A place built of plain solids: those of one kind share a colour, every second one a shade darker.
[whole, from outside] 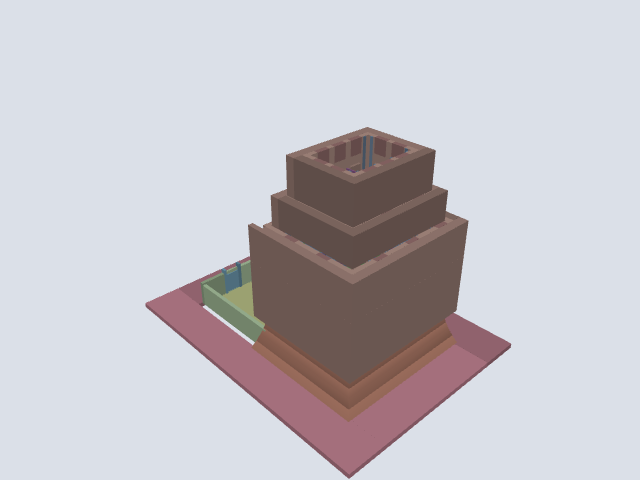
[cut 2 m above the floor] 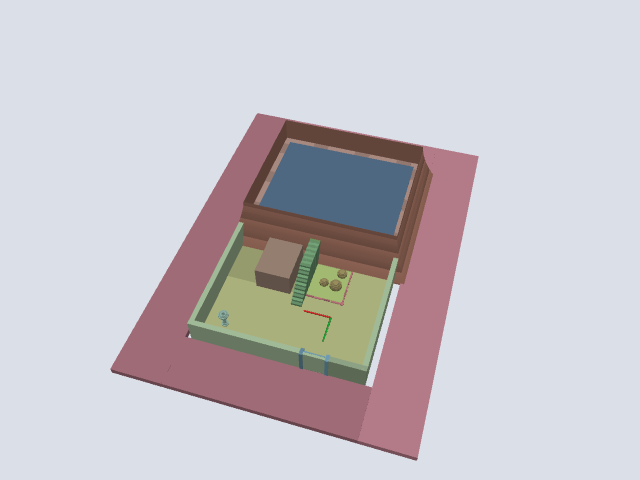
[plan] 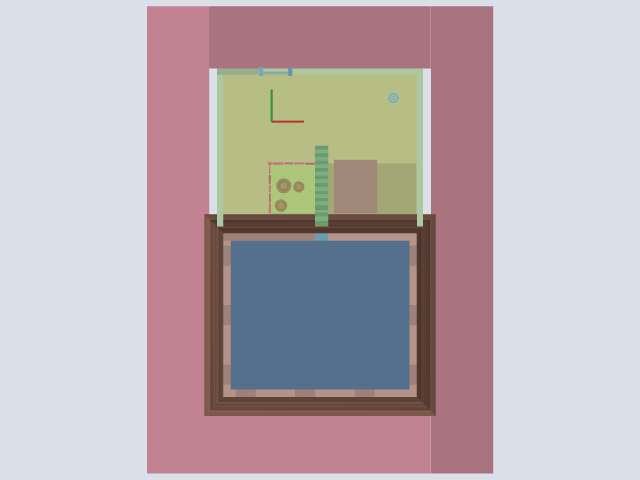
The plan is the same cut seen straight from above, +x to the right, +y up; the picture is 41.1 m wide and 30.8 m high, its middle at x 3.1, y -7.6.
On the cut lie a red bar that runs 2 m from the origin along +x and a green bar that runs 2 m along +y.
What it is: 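A castle tower; a broad house of two floors, an attic in its roof, a lookout on its ridge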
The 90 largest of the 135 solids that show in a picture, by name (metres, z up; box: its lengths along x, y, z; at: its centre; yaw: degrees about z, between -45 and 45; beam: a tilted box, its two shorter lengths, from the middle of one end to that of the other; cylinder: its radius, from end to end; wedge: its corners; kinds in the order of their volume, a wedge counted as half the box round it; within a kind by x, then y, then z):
{
 "floor_storey_1": {"box": [11.46, 9.55, 4.6], "at": [3.1, -12.42, 1.75]},
 "wall_fill_storey_1": {"box": [0.5, 1.3, 5.97], "at": [-3.75, -6.92, 6.74]},
 "wall_fill_storey_2": {"box": [0.5, 1.3, 3.56], "at": [-3.75, -6.92, 11.5]},
 "wall_fill_storey_3": {"box": [0.9, 10.11, 5.97], "at": [-3.56, -12.62, 6.74]},
 "wall_fill_storey_4": {"box": [0.9, 10.11, 3.56], "at": [-3.56, -12.62, 11.5]},
 "wall_fill_storey_5": {"box": [0.9, 7.64, 2.81], "at": [-2.12, -12.42, 14.68]},
 "wall_fill_storey_6": {"box": [0.9, 5.73, 3.56], "at": [-1.17, -12.42, 17.87]},
 "wall_fill_storey_7": {"box": [14.22, 0.9, 5.97], "at": [3.1, -18.13, 6.74]},
 "wall_fill_storey_8": {"box": [14.22, 0.9, 3.56], "at": [3.1, -18.13, 11.5]},
 "wall_fill_storey_9": {"box": [11.35, 0.9, 2.81], "at": [3.1, -16.69, 14.68]},
 "wall_fill_storey_10": {"box": [9.44, 0.9, 3.56], "at": [3.1, -15.74, 17.87]},
 "wall_fill_storey_11": {"box": [9.44, 0.9, 3.56], "at": [3.1, -9.11, 17.87]},
 "wall_fill_storey_12": {"box": [11.35, 0.9, 2.81], "at": [3.1, -8.15, 14.68]},
 "wall_fill_storey_13": {"box": [0.9, 5.73, 3.56], "at": [7.38, -12.42, 17.87]},
 "wall_fill_storey_14": {"box": [0.9, 10.11, 3.56], "at": [9.77, -12.62, 11.5]},
 "wall_storey_1": {"box": [0.48, 0.79, 9.87], "at": [-2.87, -17.29, 4.79]},
 "wall_storey_2": {"box": [0.48, 2.7, 3.56], "at": [-2.87, -16.33, 11.5]},
 "wall_storey_3": {"box": [0.48, 1.3, 5.05], "at": [-2.87, -16.24, 2.37]},
 "wall_storey_4": {"box": [0.48, 2.52, 9.87], "at": [-2.87, -14.33, 4.79]},
 "wall_storey_5": {"box": [0.48, 1.3, 5.05], "at": [-2.87, -12.42, 2.37]},
 "wall_storey_6": {"box": [0.48, 2.52, 3.56], "at": [-2.87, -12.42, 11.5]},
 "wall_storey_7": {"box": [0.48, 2.52, 9.87], "at": [-2.87, -10.51, 4.79]},
 "wall_storey_8": {"box": [0.48, 1.3, 5.05], "at": [-2.87, -8.6, 2.37]},
 "wall_storey_9": {"box": [0.48, 2.7, 3.56], "at": [-2.87, -8.52, 11.5]},
 "wall_storey_10": {"box": [2.7, 0.48, 3.56], "at": [-1.76, -17.44, 11.5]},
 "wall_storey_11": {"box": [1.3, 0.48, 5.05], "at": [-1.67, -17.44, 2.37]},
 "wall_storey_12": {"box": [5.89, 0.48, 9.87], "at": [-0.16, -7.41, 4.79]},
 "wall_storey_13": {"box": [1.26, 0.48, 3.56], "at": [-0.09, -15.05, 17.87]},
 "wall_storey_14": {"box": [1.26, 0.48, 3.56], "at": [-0.09, -9.8, 17.87]},
 "wall_storey_15": {"box": [2.52, 0.48, 9.87], "at": [0.24, -17.44, 4.79]},
 "wall_storey_16": {"box": [1.3, 0.48, 5.05], "at": [2.15, -17.44, 2.37]},
 "wall_storey_17": {"box": [2.52, 0.48, 3.56], "at": [2.15, -17.44, 11.5]},
 "wall_storey_18": {"box": [0.61, 0.48, 3.56], "at": [2.15, -9.8, 17.87]},
 "wall_storey_19": {"box": [2.52, 0.48, 9.87], "at": [4.06, -17.44, 4.79]},
 "wall_storey_20": {"box": [0.61, 0.48, 3.56], "at": [4.06, -9.8, 17.87]},
 "wall_storey_21": {"box": [1.3, 0.48, 5.05], "at": [5.97, -17.44, 2.37]},
 "wall_storey_22": {"box": [2.52, 0.48, 3.56], "at": [5.97, -17.44, 11.5]},
 "wall_storey_23": {"box": [1.26, 0.48, 3.56], "at": [6.29, -9.8, 17.87]},
 "wall_storey_24": {"box": [5.68, 0.48, 9.87], "at": [6.47, -7.41, 4.79]},
 "wall_storey_25": {"box": [0.48, 0.61, 3.56], "at": [6.68, -12.42, 17.87]},
 "wall_storey_26": {"box": [0.48, 1.26, 3.56], "at": [6.68, -10.19, 17.87]},
 "wall_storey_27": {"box": [2.7, 0.48, 9.87], "at": [7.97, -17.44, 4.79]},
 "wall_storey_28": {"box": [0.48, 0.79, 9.87], "at": [9.07, -17.29, 4.79]},
 "wall_storey_29": {"box": [0.48, 1.3, 5.05], "at": [9.07, -16.24, 2.37]},
 "wall_storey_30": {"box": [0.48, 2.52, 9.87], "at": [9.07, -14.33, 4.79]},
 "wall_storey_31": {"box": [0.48, 1.3, 5.05], "at": [9.07, -12.42, 2.37]},
 "wall_storey_32": {"box": [0.48, 2.52, 9.87], "at": [9.07, -10.51, 4.79]},
 "wall_storey_33": {"box": [0.48, 1.3, 5.05], "at": [9.07, -8.6, 2.37]},
 "wall_storey_34": {"box": [0.48, 0.79, 9.87], "at": [9.07, -7.56, 4.79]},
 "ground_garden_1": {"box": [4.0, 29.98, 0.5], "at": [-6.0, -7.59, -0.27]},
 "ground_garden_2": {"box": [14.22, 4.0, 0.5], "at": [3.1, -20.58, -0.27]},
 "ground_garden_3": {"box": [14.22, 4.0, 0.5], "at": [3.1, 5.41, -0.27]},
 "ground_garden_4": {"box": [4.0, 29.98, 0.5], "at": [12.21, -7.59, -0.27]},
 "base_stones_1": {"wedge": [[-4.32, -18.89, -0.25], [-4.32, -18.89, 0.0], [-3.95, -18.52, -0.25], [-3.95, -18.52, 0.85], [10.16, -18.52, -0.25], [10.16, -18.52, 0.85], [10.53, -18.89, -0.25], [10.53, -18.89, 0.0]]},
 "base_stones_2": {"wedge": [[-4.32, -18.89, -0.25], [-4.32, -18.89, 0.0], [-4.32, -5.95, -0.25], [-4.32, -5.95, 0.0], [-3.95, -18.52, -0.25], [-3.95, -18.52, 0.85], [-3.95, -6.32, -0.25], [-3.95, -6.32, 0.85]]},
 "base_stones_3": {"wedge": [[-4.32, -5.95, -0.25], [-4.32, -5.95, 0.0], [-3.95, -6.32, -0.25], [-3.95, -6.32, 0.85], [10.16, -6.32, -0.25], [10.16, -6.32, 0.85], [10.53, -5.95, -0.25], [10.53, -5.95, 0.0]]},
 "base_stones_4": {"wedge": [[-3.95, -18.52, -0.25], [-3.95, -18.52, 0.85], [-3.65, -18.22, -0.25], [-3.65, -18.22, 1.66], [9.86, -18.22, -0.25], [9.86, -18.22, 1.66], [10.16, -18.52, -0.25], [10.16, -18.52, 0.85]]},
 "base_stones_5": {"wedge": [[-3.95, -18.52, -0.25], [-3.95, -18.52, 0.85], [-3.95, -6.32, -0.25], [-3.95, -6.32, 0.85], [-3.65, -18.22, -0.25], [-3.65, -18.22, 1.66], [-3.65, -6.63, -0.25], [-3.65, -6.63, 1.66]]},
 "base_stones_6": {"wedge": [[-3.95, -6.32, -0.25], [-3.95, -6.32, 0.85], [-3.65, -6.63, -0.25], [-3.65, -6.63, 1.66], [9.86, -6.63, -0.25], [9.86, -6.63, 1.66], [10.16, -6.32, -0.25], [10.16, -6.32, 0.85]]},
 "base_stones_7": {"wedge": [[-3.65, -18.22, -0.25], [-3.65, -18.22, 1.66], [-3.41, -17.98, -0.25], [-3.41, -17.98, 2.4], [9.62, -17.98, -0.25], [9.62, -17.98, 2.4], [9.86, -18.22, -0.25], [9.86, -18.22, 1.66]]},
 "base_stones_8": {"wedge": [[-3.65, -18.22, -0.25], [-3.65, -18.22, 1.66], [-3.65, -6.63, -0.25], [-3.65, -6.63, 1.66], [-3.41, -17.98, -0.25], [-3.41, -17.98, 2.4], [-3.41, -6.86, -0.25], [-3.41, -6.86, 2.4]]},
 "base_stones_9": {"wedge": [[-3.65, -6.63, -0.25], [-3.65, -6.63, 1.66], [-3.41, -6.86, -0.25], [-3.41, -6.86, 2.4], [9.62, -6.86, -0.25], [9.62, -6.86, 2.4], [9.86, -6.63, -0.25], [9.86, -6.63, 1.66]]},
 "base_stones_10": {"wedge": [[-3.41, -17.98, -0.25], [-3.41, -17.98, 2.4], [-3.24, -17.81, -0.25], [-3.24, -17.81, 3.08], [9.45, -17.81, -0.25], [9.45, -17.81, 3.08], [9.62, -17.98, -0.25], [9.62, -17.98, 2.4]]},
 "base_stones_11": {"wedge": [[-3.41, -17.98, -0.25], [-3.41, -17.98, 2.4], [-3.41, -6.86, -0.25], [-3.41, -6.86, 2.4], [-3.24, -17.81, -0.25], [-3.24, -17.81, 3.08], [-3.24, -7.03, -0.25], [-3.24, -7.03, 3.08]]},
 "base_stones_12": {"wedge": [[-3.41, -6.86, -0.25], [-3.41, -6.86, 2.4], [-3.24, -7.03, -0.25], [-3.24, -7.03, 3.08], [9.45, -7.03, -0.25], [9.45, -7.03, 3.08], [9.62, -6.86, -0.25], [9.62, -6.86, 2.4]]},
 "base_stones_13": {"wedge": [[-3.24, -17.81, -0.25], [-3.24, -17.81, 3.08], [-3.14, -17.71, -0.25], [-3.14, -17.71, 3.65], [9.35, -17.71, -0.25], [9.35, -17.71, 3.65], [9.45, -17.81, -0.25], [9.45, -17.81, 3.08]]},
 "base_stones_14": {"wedge": [[-3.24, -17.81, -0.25], [-3.24, -17.81, 3.08], [-3.24, -7.03, -0.25], [-3.24, -7.03, 3.08], [-3.14, -17.71, -0.25], [-3.14, -17.71, 3.65], [-3.14, -7.13, -0.25], [-3.14, -7.13, 3.65]]},
 "base_stones_15": {"wedge": [[-3.24, -7.03, -0.25], [-3.24, -7.03, 3.08], [-3.14, -7.13, -0.25], [-3.14, -7.13, 3.65], [9.35, -7.13, -0.25], [9.35, -7.13, 3.65], [9.45, -7.03, -0.25], [9.45, -7.03, 3.08]]},
 "base_stones_16": {"wedge": [[9.35, -17.71, -0.25], [9.35, -17.71, 3.65], [9.35, -7.13, -0.25], [9.35, -7.13, 3.65], [9.45, -17.81, -0.25], [9.45, -17.81, 3.08], [9.45, -7.03, -0.25], [9.45, -7.03, 3.08]]},
 "base_stones_17": {"wedge": [[9.45, -17.81, -0.25], [9.45, -17.81, 3.08], [9.45, -7.03, -0.25], [9.45, -7.03, 3.08], [9.62, -17.98, -0.25], [9.62, -17.98, 2.4], [9.62, -6.86, -0.25], [9.62, -6.86, 2.4]]},
 "base_stones_18": {"wedge": [[9.62, -17.98, -0.25], [9.62, -17.98, 2.4], [9.62, -6.86, -0.25], [9.62, -6.86, 2.4], [9.86, -18.22, -0.25], [9.86, -18.22, 1.66], [9.86, -6.63, -0.25], [9.86, -6.63, 1.66]]},
 "base_stones_19": {"wedge": [[9.86, -18.22, -0.25], [9.86, -18.22, 1.66], [9.86, -6.63, -0.25], [9.86, -6.63, 1.66], [10.16, -18.52, -0.25], [10.16, -18.52, 0.85], [10.16, -6.32, -0.25], [10.16, -6.32, 0.85]]},
 "base_stones_20": {"wedge": [[10.16, -18.52, -0.25], [10.16, -18.52, 0.85], [10.16, -6.32, -0.25], [10.16, -6.32, 0.85], [10.53, -18.89, -0.25], [10.53, -18.89, 0.0], [10.53, -5.95, -0.25], [10.53, -5.95, 0.0]]},
 "floor_court_1": {"box": [2.99, 4.48, 0.55], "at": [-1.61, -4.93, -0.28]},
 "floor_court_2": {"box": [12.42, 5.7, 0.55], "at": [3.1, 0.16, -0.28]},
 "floor_court_3": {"box": [6.53, 4.48, 0.55], "at": [6.05, -4.93, -0.28]},
 "wall_court_1": {"box": [0.4, 10.57, 2.45], "at": [-3.31, -1.88, 1.07]},
 "wall_court_2": {"box": [2.71, 0.4, 2.65], "at": [-2.15, 3.21, 1.17]},
 "wall_court_3": {"box": [2.12, 0.2, 2.5], "at": [0.27, 3.31, 1.25]},
 "wall_court_4": {"box": [8.39, 0.4, 2.65], "at": [5.52, 3.21, 1.17]},
 "wall_court_5": {"box": [0.4, 10.57, 2.45], "at": [9.52, -1.88, 1.07]},
 "house_court_1": {"box": [2.78, 3.45, 2.33], "at": [5.39, -4.18, 1.06]},
 "floor_court_bed_right_1": {"box": [2.91, 3.21, 0.55], "at": [1.33, -4.3, -0.28]},
 "wall_head_storey_1": {"box": [0.48, 1.3, 1.46], "at": [-0.47, -13.38, 18.92]},
 "wall_head_storey_2": {"box": [0.48, 1.3, 1.46], "at": [-0.47, -11.47, 18.92]},
 "wall_head_storey_3": {"box": [1.3, 0.48, 1.46], "at": [5.01, -9.8, 18.92]},
 "wall_head_storey_4": {"box": [0.48, 1.3, 1.46], "at": [6.68, -13.38, 18.92]},
 "wall_head_storey_5": {"box": [0.48, 1.3, 1.46], "at": [6.68, -11.47, 18.92]},
 "floor_sill_storey_1": {"box": [0.85, 0.48, 4.6], "at": [3.21, -7.41, 1.75]},
 "step_1": {"box": [0.85, 0.3, 3.73], "at": [3.21, -6.24, 1.82]}
}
